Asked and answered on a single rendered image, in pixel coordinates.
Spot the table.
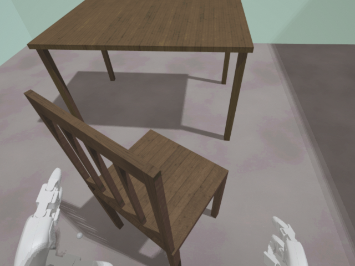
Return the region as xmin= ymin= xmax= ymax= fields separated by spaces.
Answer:
xmin=27 ymin=0 xmax=254 ymax=141

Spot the left robot hand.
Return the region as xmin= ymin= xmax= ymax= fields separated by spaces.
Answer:
xmin=14 ymin=168 xmax=113 ymax=266

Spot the right robot hand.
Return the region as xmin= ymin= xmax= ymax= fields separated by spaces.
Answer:
xmin=263 ymin=216 xmax=308 ymax=266

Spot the chair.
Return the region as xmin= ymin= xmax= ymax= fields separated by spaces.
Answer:
xmin=24 ymin=90 xmax=229 ymax=266

